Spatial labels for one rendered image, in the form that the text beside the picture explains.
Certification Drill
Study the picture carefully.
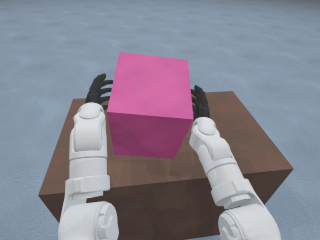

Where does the robot left forearm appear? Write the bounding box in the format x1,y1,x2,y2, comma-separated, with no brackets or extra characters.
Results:
58,102,110,240

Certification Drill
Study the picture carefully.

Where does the carton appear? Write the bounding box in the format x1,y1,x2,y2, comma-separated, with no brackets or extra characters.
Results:
107,52,194,159

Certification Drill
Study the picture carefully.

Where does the right robot upper arm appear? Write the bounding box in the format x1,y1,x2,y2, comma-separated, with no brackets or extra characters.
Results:
218,203,281,240

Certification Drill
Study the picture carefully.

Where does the robot left hand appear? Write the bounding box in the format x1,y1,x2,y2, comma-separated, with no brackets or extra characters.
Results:
85,73,113,110

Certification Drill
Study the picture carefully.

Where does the robot right hand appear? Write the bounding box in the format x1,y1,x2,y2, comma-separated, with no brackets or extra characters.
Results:
190,85,210,121

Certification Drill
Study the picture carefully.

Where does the pedestal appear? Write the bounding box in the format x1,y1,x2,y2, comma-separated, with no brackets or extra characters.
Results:
38,91,294,240

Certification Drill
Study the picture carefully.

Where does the left robot upper arm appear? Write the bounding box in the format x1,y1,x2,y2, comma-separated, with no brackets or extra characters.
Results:
58,201,119,240

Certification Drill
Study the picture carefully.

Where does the robot right forearm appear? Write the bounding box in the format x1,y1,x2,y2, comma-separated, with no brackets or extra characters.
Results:
189,117,281,238

